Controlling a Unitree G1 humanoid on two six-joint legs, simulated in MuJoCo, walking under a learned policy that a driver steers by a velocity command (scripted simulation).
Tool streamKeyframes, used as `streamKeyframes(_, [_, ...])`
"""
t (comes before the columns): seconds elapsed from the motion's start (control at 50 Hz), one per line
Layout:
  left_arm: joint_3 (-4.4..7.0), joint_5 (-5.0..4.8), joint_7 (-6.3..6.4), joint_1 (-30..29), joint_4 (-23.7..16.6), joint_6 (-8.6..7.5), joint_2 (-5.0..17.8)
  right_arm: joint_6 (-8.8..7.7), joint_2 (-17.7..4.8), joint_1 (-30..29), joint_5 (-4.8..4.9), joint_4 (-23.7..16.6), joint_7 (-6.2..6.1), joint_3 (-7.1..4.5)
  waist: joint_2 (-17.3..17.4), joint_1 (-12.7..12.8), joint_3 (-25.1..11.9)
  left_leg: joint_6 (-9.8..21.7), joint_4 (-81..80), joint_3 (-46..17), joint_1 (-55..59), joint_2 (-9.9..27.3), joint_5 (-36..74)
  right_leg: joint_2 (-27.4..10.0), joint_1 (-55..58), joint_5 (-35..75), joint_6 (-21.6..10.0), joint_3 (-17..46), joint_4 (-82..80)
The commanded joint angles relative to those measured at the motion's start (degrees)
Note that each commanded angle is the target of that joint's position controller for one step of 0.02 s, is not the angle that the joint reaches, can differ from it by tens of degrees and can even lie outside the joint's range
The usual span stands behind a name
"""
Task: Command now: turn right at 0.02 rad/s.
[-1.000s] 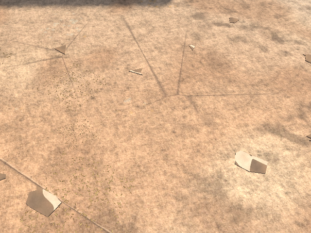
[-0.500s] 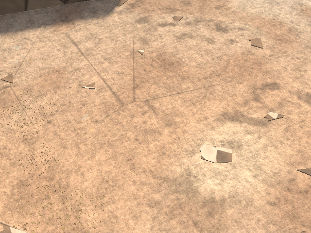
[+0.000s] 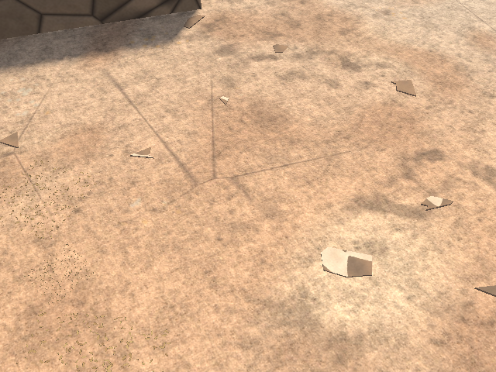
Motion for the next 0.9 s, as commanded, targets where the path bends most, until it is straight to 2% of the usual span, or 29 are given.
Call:
streamKeyframes(0.02, [1.45,-0.04,0.51,-0.62,-2.72,-0.65,5.95,-0.87,-6.22,-0.82,0.06,-3.50,-0.10,-1.65,-0.53,-0.19,-2.83,1.50,-5.04,-3.77,1.32,3.55,11.27,-3.31,0.23,12.87,-1.05,3.14,-4.36])
streamKeyframes(0.16, [1.55,-0.12,1.12,-0.24,-0.48,-0.47,5.74,-1.01,-5.88,0.05,0.13,-1.69,-0.16,-1.51,0.01,-0.08,-2.18,1.53,-5.96,-3.65,0.79,3.20,10.57,-3.37,1.29,13.19,-0.61,2.95,-4.60])
streamKeyframes(0.18, [1.46,-0.14,1.20,0.73,0.32,-0.38,5.28,-0.91,-5.72,0.99,0.09,-0.98,-0.23,-1.47,0.42,-0.04,-3.30,1.73,-6.68,-3.44,1.14,2.79,5.12,-2.62,1.75,8.55,-0.68,2.06,-4.54])
streamKeyframes(0.22, [1.76,-0.74,1.29,1.47,1.10,-0.47,5.54,-0.45,-7.98,2.14,0.73,-0.31,-0.56,-2.25,3.21,-0.59,-0.43,4.36,-9.43,-6.45,-0.14,3.55,-14.75,0.42,-3.31,-8.10,-1.51,-1.53,-0.89])
streamKeyframes(0.24, [1.71,-0.93,1.19,0.44,0.43,-1.07,5.18,-0.42,-8.98,3.78,1.10,0.18,-0.83,-2.54,5.81,-1.30,2.13,6.96,-13.04,-12.19,-0.28,7.10,-23.94,1.05,-8.26,-12.09,-1.68,-3.27,2.56])
streamKeyframes(0.26, [1.57,-1.25,0.93,-1.09,-0.61,-2.10,4.38,-0.62,-10.23,6.09,1.41,0.85,-1.03,-2.84,8.82,-1.92,4.04,10.26,-17.92,-20.33,0.62,12.73,-30.68,0.96,-12.68,-11.14,-1.65,-5.49,7.60])
streamKeyframes(0.28, [1.51,-1.73,0.58,-3.10,-1.62,-3.27,4.16,-0.89,-11.52,7.24,1.57,1.44,-1.23,-3.24,10.04,-2.34,6.63,13.25,-21.15,-27.30,-0.30,17.61,-32.52,-0.79,-15.36,-9.35,-1.94,-5.91,10.86])
streamKeyframes(0.3, [1.69,-2.01,0.19,-4.49,-2.12,-4.19,4.61,-1.32,-12.14,7.71,1.48,1.71,-1.42,-3.48,9.48,-2.70,7.78,14.59,-22.25,-30.02,-0.70,19.55,-30.02,-2.70,-17.22,-9.86,-2.53,-4.42,13.55])
streamKeyframes(0.34, [1.82,-2.33,-0.75,-3.77,-1.94,-5.40,4.74,-1.79,-12.10,6.27,1.63,1.34,-1.24,-3.55,8.84,-1.85,5.86,13.61,-22.00,-26.85,1.66,19.15,-22.66,-4.55,-16.84,-12.63,-3.98,-4.20,11.72])
streamKeyframes(0.36, [1.80,-2.36,-1.23,-2.18,-1.15,-5.86,4.53,-1.62,-12.06,3.98,2.21,0.82,-1.03,-3.53,8.18,-0.43,4.85,11.93,-21.44,-22.14,-0.11,16.83,-18.35,-4.31,-11.39,-10.26,-4.60,-5.38,6.12])
streamKeyframes(0.38, [1.93,-2.13,-1.60,1.10,0.75,-6.24,4.23,-1.30,-12.04,1.29,2.80,0.30,-0.83,-3.50,7.54,1.75,3.23,10.05,-19.77,-16.28,-4.23,13.33,-13.62,-2.50,-1.90,-2.39,-4.69,-7.93,-0.55])
streamKeyframes(0.4, [2.35,-1.69,-1.83,5.60,3.32,-6.33,4.31,-1.00,-11.30,0.83,2.85,0.33,-0.73,-3.35,6.79,3.53,1.24,8.59,-16.15,-11.94,-7.63,10.33,-10.63,-0.10,7.06,5.05,-3.81,-9.91,-4.16])
streamKeyframes(0.42, [2.90,-1.36,-1.89,10.18,5.30,-6.18,5.09,-1.06,-9.31,0.77,2.40,0.21,-0.67,-2.78,4.88,5.10,-0.76,6.89,-10.64,-8.50,-10.91,7.85,-8.09,-0.28,13.81,5.74,-3.31,-8.53,-4.41])
streamKeyframes(0.44, [3.69,-1.33,-1.45,16.50,6.26,-6.27,7.97,-1.48,-5.22,-1.01,1.62,-1.08,-0.32,-1.46,-4.06,7.39,-2.31,3.28,5.13,-2.41,-17.73,2.79,-5.26,-9.36,20.24,-2.28,-6.21,5.43,-11.28])
streamKeyframes(0.46, [5.07,-1.34,-1.77,20.20,5.84,-6.61,15.28,-2.60,-4.19,-1.30,2.14,-4.24,-0.57,-1.23,-17.41,7.50,-2.57,0.74,21.84,0.38,-29.88,-2.85,-12.93,-22.37,24.28,-11.18,-15.60,31.11,-20.38])
streamKeyframes(0.48, [3.98,-0.68,-1.83,17.38,5.13,-7.25,12.04,-3.43,-7.95,-1.23,3.53,-4.04,-0.67,-2.30,-11.49,6.07,0.29,1.49,32.19,-4.97,-35.52,0.08,-16.29,-25.28,21.20,-17.60,-19.30,36.23,-22.27])
streamKeyframes(0.5, [3.00,-0.90,-1.69,13.90,4.03,-7.70,9.00,-3.95,-8.93,-0.40,4.07,-3.47,-0.22,-2.61,-7.55,4.22,3.60,2.88,35.18,-6.51,-39.13,2.85,-10.13,-23.33,20.43,-18.94,-17.55,30.82,-22.09])
streamKeyframes(0.54, [2.14,-0.83,-1.83,9.94,2.90,-7.63,7.58,-4.55,-8.67,-0.59,2.36,-2.27,0.41,-2.80,-4.27,2.52,4.24,3.49,32.86,-5.12,-38.93,5.85,-0.28,-19.00,18.64,-7.54,-13.34,20.20,-22.84])
streamKeyframes(0.56, [1.55,-0.55,-1.82,9.73,2.89,-7.26,6.22,-4.58,-8.48,-1.11,1.86,-2.18,0.96,-2.93,-4.41,2.12,3.81,3.15,30.75,-4.41,-36.67,6.85,3.04,-16.93,17.25,-0.45,-11.76,15.32,-23.27])
streamKeyframes(0.58, [1.30,-0.47,-1.76,10.65,3.16,-6.96,5.77,-4.50,-7.50,-1.14,1.74,-2.09,1.55,-2.71,-5.10,2.12,3.08,2.48,29.27,-2.97,-34.98,6.82,5.59,-15.43,16.41,5.90,-11.24,11.62,-23.60])
streamKeyframes(0.62, [1.29,-0.81,-1.34,12.73,3.87,-6.53,6.57,-4.09,-5.88,-3.19,1.50,-2.82,2.07,-2.21,-4.65,2.67,2.71,0.67,24.52,-0.65,-33.99,6.40,9.04,-13.92,15.43,16.03,-11.48,6.29,-23.84])
streamKeyframes(0.68, [1.30,-0.76,-0.43,13.76,4.24,-6.00,8.28,-4.13,-3.65,-10.21,1.68,-5.41,2.38,-1.07,-4.24,4.23,4.06,-0.82,11.46,1.61,-28.81,4.81,16.16,-11.87,10.69,19.90,-10.78,0.98,-24.98])
streamKeyframes(0.74, [1.46,-1.17,-0.13,16.14,5.19,-5.96,9.67,-4.37,-4.08,-15.03,2.22,-7.01,2.95,-0.91,-5.04,5.31,5.59,-0.69,3.26,2.52,-23.46,2.98,20.91,-12.97,9.07,18.11,-10.86,-0.08,-26.20])
streamKeyframes(0.78, [1.54,-1.56,-0.13,15.95,5.81,-5.75,9.70,-4.58,-5.08,-16.24,2.30,-7.79,3.34,-1.16,-5.17,4.23,6.56,0.81,-0.22,1.36,-22.66,2.57,20.80,-14.44,11.82,22.86,-10.03,-0.52,-24.44])
streamKeyframes(0.82, [1.85,-1.26,0.00,15.10,5.96,-5.18,10.45,-4.99,-6.82,-13.90,1.68,-7.45,3.64,-1.91,-6.15,1.73,3.61,2.80,-2.15,1.48,-17.81,0.82,19.68,-14.88,15.41,37.15,-7.98,-1.43,-18.57])
streamKeyframes(0.84, [2.15,-1.03,0.13,14.17,5.65,-4.88,11.29,-5.07,-8.28,-9.84,1.25,-6.26,3.51,-2.60,-7.49,-0.63,-0.02,3.94,-1.81,2.18,-12.34,-0.84,19.02,-14.38,16.63,46.93,-6.78,-1.83,-13.39])
streamKeyframes(0.86, [2.15,-0.79,0.19,12.53,5.10,-4.46,11.25,-5.03,-10.01,-1.58,1.00,-3.56,3.12,-3.59,-7.28,-5.08,-5.29,5.52,-3.21,3.26,-2.19,-2.34,21.84,-12.18,15.50,53.29,-5.10,-3.34,-4.20])
streamKeyframes(0.88, [1.76,-0.37,0.24,12.57,4.31,-4.44,10.22,-4.81,-12.15,5.91,0.46,-1.49,2.37,-4.22,-5.38,-8.21,-10.98,7.41,-2.32,0.21,12.05,1.83,32.52,-9.38,7.81,46.79,-2.78,-4.25,7.37])
streamKeyframes(0.9, [0.15,1.22,-0.05,19.07,3.41,-4.94,4.52,-4.24,-17.03,11.04,-1.40,-0.56,1.80,-4.78,9.54,-5.57,-21.03,14.70,3.15,-17.00,34.09,17.77,52.33,-1.97,-10.44,10.44,0.36,-5.82,29.75])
